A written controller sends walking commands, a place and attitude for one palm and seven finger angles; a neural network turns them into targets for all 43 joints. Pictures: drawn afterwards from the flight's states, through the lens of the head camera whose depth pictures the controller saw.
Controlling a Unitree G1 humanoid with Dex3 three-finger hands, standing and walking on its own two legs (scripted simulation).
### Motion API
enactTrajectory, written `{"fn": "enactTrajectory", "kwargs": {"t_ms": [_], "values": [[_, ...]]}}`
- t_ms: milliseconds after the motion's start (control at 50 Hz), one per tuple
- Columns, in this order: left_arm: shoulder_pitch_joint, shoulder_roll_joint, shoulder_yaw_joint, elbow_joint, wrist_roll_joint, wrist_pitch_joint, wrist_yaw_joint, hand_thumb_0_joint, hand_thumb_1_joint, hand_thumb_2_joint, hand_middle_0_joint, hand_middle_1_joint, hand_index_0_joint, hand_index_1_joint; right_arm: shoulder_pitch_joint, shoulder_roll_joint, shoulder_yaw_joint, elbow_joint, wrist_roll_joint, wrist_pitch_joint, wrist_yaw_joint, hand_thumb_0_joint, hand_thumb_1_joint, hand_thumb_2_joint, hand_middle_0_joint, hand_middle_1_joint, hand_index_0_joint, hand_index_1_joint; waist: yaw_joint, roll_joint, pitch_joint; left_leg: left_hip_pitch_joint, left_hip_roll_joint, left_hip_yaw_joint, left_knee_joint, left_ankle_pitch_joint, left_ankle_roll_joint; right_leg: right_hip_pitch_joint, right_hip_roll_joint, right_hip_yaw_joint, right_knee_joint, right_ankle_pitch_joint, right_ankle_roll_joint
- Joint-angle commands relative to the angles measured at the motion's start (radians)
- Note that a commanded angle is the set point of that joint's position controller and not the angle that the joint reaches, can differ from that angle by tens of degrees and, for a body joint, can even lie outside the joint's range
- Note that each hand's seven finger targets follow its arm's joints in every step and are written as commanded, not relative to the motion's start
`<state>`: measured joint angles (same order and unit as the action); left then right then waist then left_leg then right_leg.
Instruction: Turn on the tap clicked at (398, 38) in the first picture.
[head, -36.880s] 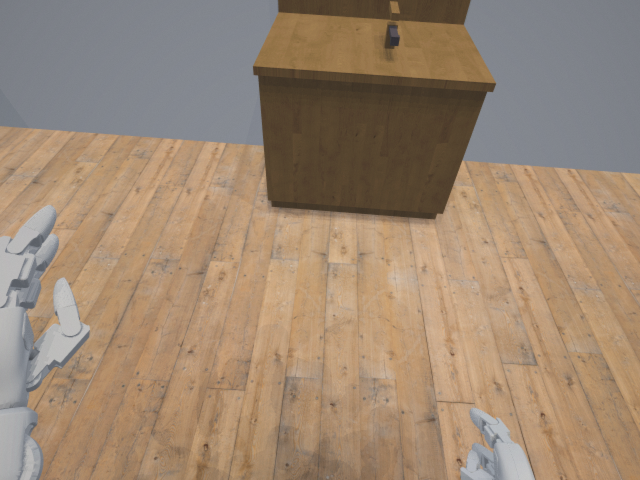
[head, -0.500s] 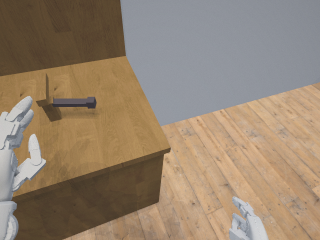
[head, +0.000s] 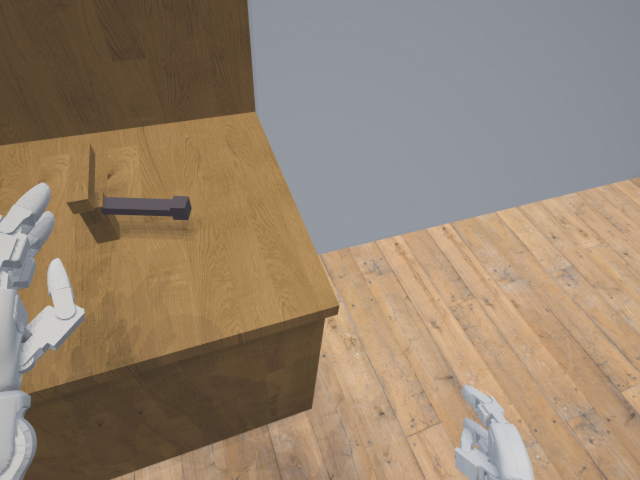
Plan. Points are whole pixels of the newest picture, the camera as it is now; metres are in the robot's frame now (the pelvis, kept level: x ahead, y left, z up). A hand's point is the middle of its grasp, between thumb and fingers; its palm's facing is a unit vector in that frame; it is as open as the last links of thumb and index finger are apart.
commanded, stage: look again from close up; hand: left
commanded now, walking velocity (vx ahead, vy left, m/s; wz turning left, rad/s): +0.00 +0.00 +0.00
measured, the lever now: (180, 208) +0.50 +0.27 +0.00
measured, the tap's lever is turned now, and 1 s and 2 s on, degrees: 71 71 71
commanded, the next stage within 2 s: come to a stop and stand still in 0.12 s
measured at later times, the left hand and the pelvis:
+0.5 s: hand (39, 272) +0.24 +0.28 +0.18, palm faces +0.47 -0.80 -0.37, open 7.4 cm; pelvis -0.01 +0.00 +0.00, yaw -1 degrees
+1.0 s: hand (72, 321) +0.21 +0.25 +0.15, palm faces +0.39 -0.86 -0.32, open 7.4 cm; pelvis -0.01 +0.01 +0.00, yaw +0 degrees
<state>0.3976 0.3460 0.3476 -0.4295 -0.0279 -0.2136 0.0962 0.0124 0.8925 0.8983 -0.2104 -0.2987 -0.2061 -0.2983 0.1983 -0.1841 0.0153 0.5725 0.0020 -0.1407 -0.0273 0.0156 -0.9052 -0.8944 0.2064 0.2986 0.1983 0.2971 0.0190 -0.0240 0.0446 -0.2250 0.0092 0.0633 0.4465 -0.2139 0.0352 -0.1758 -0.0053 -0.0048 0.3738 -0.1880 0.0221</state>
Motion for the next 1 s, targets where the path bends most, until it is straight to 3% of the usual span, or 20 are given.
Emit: {"fn": "enactTrajectory", "kwargs": {"t_ms": [0, 120, 200, 240, 320, 340, 360, 380, 400, 420, 480, 500, 560, 600, 640, 680, 780, 820, 900, 980], "values": [[-0.055, 0.164, 0.110, -0.246, -0.015, -0.051, 0.022, 0.000, 0.900, 0.900, -0.200, -0.300, -0.200, -0.300, -0.085, -0.130, -0.050, -0.154, 0.007, -0.044, -0.012, 0.000, -0.900, -0.900, 0.200, 0.300, 0.200, 0.300, 0.008, 0.079, -0.185, 0.085, 0.048, -0.064, -0.059, 0.242, -0.028, 0.080, -0.026, 0.030, -0.011, 0.248, -0.031], [-0.063, 0.151, 0.094, -0.234, -0.017, -0.032, 0.027, 0.000, 0.900, 0.900, -0.200, -0.300, -0.200, -0.300, -0.084, -0.132, -0.051, -0.154, 0.008, -0.022, -0.016, 0.000, -0.900, -0.900, 0.200, 0.300, 0.200, 0.300, 0.004, 0.060, -0.173, 0.082, 0.052, -0.060, -0.061, 0.232, -0.028, 0.082, -0.029, 0.030, -0.017, 0.259, -0.029], [-0.068, 0.166, 0.101, -0.255, -0.016, -0.028, 0.031, 0.000, 0.900, 0.900, -0.200, -0.300, -0.200, -0.300, -0.095, -0.130, -0.050, -0.159, 0.011, -0.014, -0.018, 0.000, -0.900, -0.900, 0.200, 0.300, 0.200, 0.300, 0.006, 0.097, -0.163, 0.073, 0.056, -0.067, -0.070, 0.212, -0.026, 0.083, -0.033, 0.028, -0.015, 0.234, -0.030], [-0.060, 0.158, 0.095, -0.246, -0.018, -0.025, 0.032, 0.000, 0.900, 0.900, -0.200, -0.300, -0.200, -0.300, -0.092, -0.130, -0.051, -0.162, 0.011, -0.010, -0.019, 0.000, -0.900, -0.900, 0.200, 0.300, 0.200, 0.300, 0.007, 0.071, -0.156, 0.065, 0.059, -0.069, -0.077, 0.187, -0.024, 0.084, -0.030, 0.028, -0.020, 0.218, -0.027], [-0.056, 0.160, 0.097, -0.267, -0.020, -0.027, 0.035, 0.000, 0.900, 0.900, -0.200, -0.300, -0.200, -0.300, -0.092, -0.130, -0.052, -0.162, 0.011, -0.008, -0.021, 0.000, -0.900, -0.900, 0.200, 0.300, 0.200, 0.300, 0.005, 0.092, -0.163, 0.059, 0.058, -0.071, -0.084, 0.192, -0.028, 0.094, -0.027, 0.019, -0.011, 0.210, -0.028], [-1.100, 0.958, 0.662, -0.505, 0.155, -0.136, 0.030, 0.000, 0.900, 0.900, -0.200, -0.300, -0.200, -0.300, 0.019, -0.162, -0.050, -0.147, -0.057, -0.053, -0.005, 0.000, -0.900, -0.900, 0.200, 0.300, 0.200, 0.300, 0.015, 0.017, 0.027, -0.111, 0.101, -0.074, 0.046, 0.251, -0.005, -0.119, -0.072, 0.067, -0.053, 0.195, -0.041], [-0.464, 0.312, 0.253, 0.128, 0.044, -0.094, -0.016, 0.000, 0.900, 0.900, -0.200, -0.300, -0.200, -0.300, -0.070, -0.047, -0.017, -0.069, -0.017, -0.054, -0.002, 0.000, -0.900, -0.900, 0.200, 0.300, 0.200, 0.300, 0.008, 0.027, -0.176, 0.074, 0.039, -0.093, -0.027, 0.293, -0.009, -0.068, -0.088, 0.082, 0.017, 0.217, -0.092], [-0.226, 0.192, 0.150, 0.080, 0.011, -0.084, -0.026, 0.000, 0.900, 0.900, -0.200, -0.300, -0.200, -0.300, -0.020, -0.134, -0.076, -0.140, 0.002, -0.073, 0.001, 0.000, -0.900, -0.900, 0.200, 0.300, 0.200, 0.300, 0.037, 0.129, -0.212, 0.157, 0.064, -0.057, -0.001, 0.353, -0.023, -0.015, -0.068, 0.152, 0.009, 0.304, -0.080], [-0.141, 0.056, 0.032, -0.009, -0.022, -0.084, -0.032, 0.000, 0.900, 0.900, -0.200, -0.300, -0.200, -0.300, -0.033, -0.122, -0.080, -0.151, 0.021, -0.074, 0.021, 0.000, -0.900, -0.900, 0.200, 0.300, 0.200, 0.300, 0.012, 0.239, -0.276, 0.181, 0.074, -0.048, 0.000, 0.425, -0.026, 0.046, -0.071, 0.095, 0.069, 0.312, -0.074], [-0.128, 0.111, 0.044, -0.143, -0.018, -0.088, -0.022, 0.000, 0.900, 0.900, -0.200, -0.300, -0.200, -0.300, -0.025, -0.150, -0.084, -0.162, 0.015, -0.071, 0.035, 0.000, -0.900, -0.900, 0.200, 0.300, 0.200, 0.300, 0.012, 0.236, -0.293, 0.179, 0.092, -0.072, -0.012, 0.468, -0.027, 0.058, -0.059, 0.073, 0.086, 0.267, -0.064], [0.007, 0.149, 0.064, -0.223, -0.019, -0.075, 0.000, 0.000, 0.900, 0.900, -0.200, -0.300, -0.200, -0.300, -0.062, -0.148, -0.073, -0.177, 0.014, -0.061, 0.045, 0.000, -0.900, -0.900, 0.200, 0.300, 0.200, 0.300, 0.022, 0.062, -0.244, 0.057, 0.099, -0.090, -0.035, 0.305, -0.017, 0.080, -0.046, 0.049, 0.069, 0.193, -0.043], [0.050, 0.181, 0.107, -0.200, -0.024, -0.066, 0.013, 0.000, 0.900, 0.900, -0.200, -0.300, -0.200, -0.300, -0.072, -0.146, -0.067, -0.176, 0.018, -0.055, 0.038, 0.000, -0.900, -0.900, 0.200, 0.300, 0.200, 0.300, 0.022, 0.038, -0.228, 0.040, 0.100, -0.090, -0.049, 0.232, -0.016, 0.076, -0.050, 0.039, 0.064, 0.165, -0.039], [-0.006, 0.219, 0.166, -0.198, -0.028, -0.070, 0.024, 0.000, 0.900, 0.900, -0.200, -0.300, -0.200, -0.300, -0.081, -0.142, -0.060, -0.181, 0.015, -0.047, 0.006, 0.000, -0.900, -0.900, 0.200, 0.300, 0.200, 0.300, 0.012, -0.019, -0.162, -0.024, 0.081, -0.098, -0.087, 0.037, -0.015, 0.041, -0.046, 0.048, 0.032, 0.064, -0.037], [-0.085, 0.272, 0.212, -0.239, -0.028, -0.078, 0.029, 0.000, 0.900, 0.900, -0.200, -0.300, -0.200, -0.300, -0.096, -0.139, -0.055, -0.180, 0.013, -0.045, -0.015, 0.000, -0.900, -0.900, 0.200, 0.300, 0.200, 0.300, 0.007, 0.028, -0.134, -0.027, 0.077, -0.099, -0.103, -0.038, -0.010, 0.017, -0.046, 0.054, 0.019, 0.019, -0.037], [-0.121, 0.224, 0.168, -0.215, -0.025, -0.083, 0.025, 0.000, 0.900, 0.900, -0.200, -0.300, -0.200, -0.300, -0.089, -0.134, -0.051, -0.173, 0.011, -0.051, -0.023, 0.000, -0.900, -0.900, 0.200, 0.300, 0.200, 0.300, 0.005, 0.088, -0.122, -0.030, 0.076, -0.103, -0.120, -0.088, -0.005, 0.012, -0.042, 0.058, 0.013, -0.013, -0.041], [-0.149, 0.198, 0.133, -0.204, -0.017, -0.086, 0.022, 0.000, 0.900, 0.900, -0.200, -0.300, -0.200, -0.300, -0.087, -0.134, -0.048, -0.164, 0.010, -0.063, -0.023, 0.000, -0.900, -0.900, 0.200, 0.300, 0.200, 0.300, 0.006, 0.107, -0.104, -0.042, 0.076, -0.103, -0.133, -0.172, 0.001, 0.008, -0.039, 0.067, -0.008, -0.059, -0.041], [-0.167, 0.128, 0.047, -0.158, 0.009, -0.080, 0.022, 0.000, 0.900, 0.900, -0.200, -0.300, -0.200, -0.300, -0.075, -0.142, -0.049, -0.144, 0.006, -0.079, -0.015, 0.000, -0.900, -0.900, 0.200, 0.300, 0.200, 0.300, 0.005, 0.083, -0.061, -0.066, 0.069, -0.103, -0.160, -0.279, 0.000, -0.014, -0.023, 0.073, -0.049, -0.143, -0.038], [-0.177, 0.120, 0.038, -0.159, 0.014, -0.077, 0.023, 0.000, 0.900, 0.900, -0.200, -0.300, -0.200, -0.300, -0.073, -0.143, -0.050, -0.141, 0.004, -0.078, -0.014, 0.000, -0.900, -0.900, 0.200, 0.300, 0.200, 0.300, 0.002, 0.073, -0.062, -0.059, 0.062, -0.098, -0.158, -0.273, -0.005, -0.021, -0.021, 0.076, -0.064, -0.150, -0.039], [-0.149, 0.165, 0.088, -0.181, 0.014, -0.074, 0.029, 0.000, 0.900, 0.900, -0.200, -0.300, -0.200, -0.300, -0.077, -0.141, -0.051, -0.143, 0.002, -0.068, -0.012, 0.000, -0.900, -0.900, 0.200, 0.300, 0.200, 0.300, 0.005, 0.083, -0.087, -0.047, 0.052, -0.093, -0.145, -0.182, -0.013, 0.014, -0.021, 0.065, -0.068, -0.090, -0.039], [-0.119, 0.165, 0.101, -0.211, 0.005, -0.073, 0.026, 0.000, 0.900, 0.900, -0.200, -0.300, -0.200, -0.300, -0.077, -0.136, -0.051, -0.152, 0.002, -0.063, -0.012, 0.000, -0.900, -0.900, 0.200, 0.300, 0.200, 0.300, 0.007, 0.096, -0.119, -0.012, 0.052, -0.086, -0.126, -0.053, -0.017, 0.048, -0.015, 0.051, -0.041, 0.037, -0.038]]}}
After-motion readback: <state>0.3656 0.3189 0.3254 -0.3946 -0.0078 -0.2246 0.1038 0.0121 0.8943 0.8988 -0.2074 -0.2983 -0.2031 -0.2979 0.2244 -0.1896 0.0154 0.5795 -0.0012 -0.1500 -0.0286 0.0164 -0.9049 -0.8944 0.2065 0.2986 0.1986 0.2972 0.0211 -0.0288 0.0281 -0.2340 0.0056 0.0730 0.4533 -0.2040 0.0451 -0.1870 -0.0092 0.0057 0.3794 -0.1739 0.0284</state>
